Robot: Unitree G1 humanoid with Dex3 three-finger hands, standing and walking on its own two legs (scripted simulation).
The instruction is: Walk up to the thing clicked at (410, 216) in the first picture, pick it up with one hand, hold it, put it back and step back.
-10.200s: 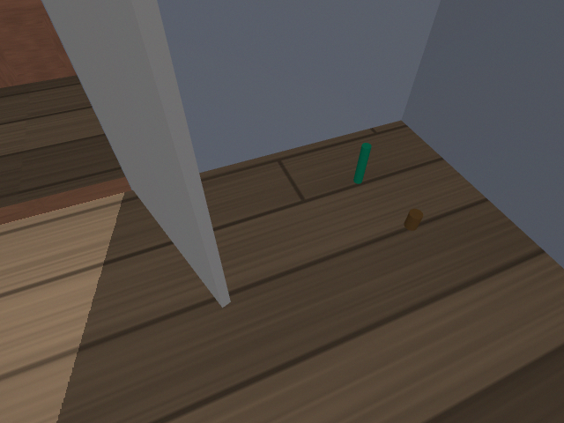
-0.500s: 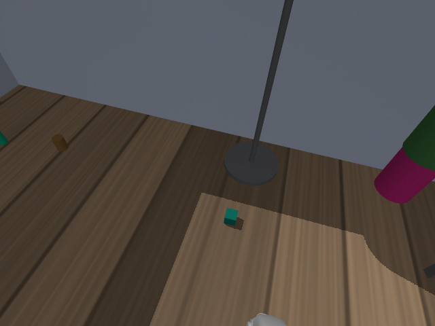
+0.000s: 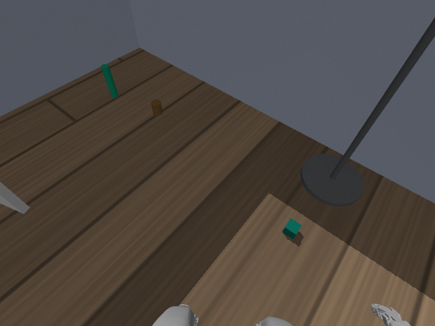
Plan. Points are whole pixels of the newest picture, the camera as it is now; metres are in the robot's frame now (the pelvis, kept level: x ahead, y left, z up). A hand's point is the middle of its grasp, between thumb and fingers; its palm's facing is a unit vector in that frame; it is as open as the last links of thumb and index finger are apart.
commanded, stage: walk up
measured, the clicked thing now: (156, 107) +1.41 +0.51 -0.70
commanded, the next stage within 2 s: stand in 1.10 s
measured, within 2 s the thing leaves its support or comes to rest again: neither
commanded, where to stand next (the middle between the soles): +0.07 -0.01 m, yaw +13 degrees
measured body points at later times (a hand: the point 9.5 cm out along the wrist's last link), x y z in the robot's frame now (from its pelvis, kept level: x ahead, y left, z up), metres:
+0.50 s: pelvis +0.00 -0.03 +0.00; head +0.03 -0.01 +0.45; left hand -0.01 +0.31 -0.12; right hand +0.15 -0.33 -0.11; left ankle +0.01 +0.08 -0.71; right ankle +0.03 -0.17 -0.70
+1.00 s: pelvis +0.01 -0.04 +0.03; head +0.03 -0.02 +0.47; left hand +0.02 +0.28 -0.10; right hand +0.19 -0.30 -0.10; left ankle +0.01 +0.08 -0.71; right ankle +0.05 -0.18 -0.71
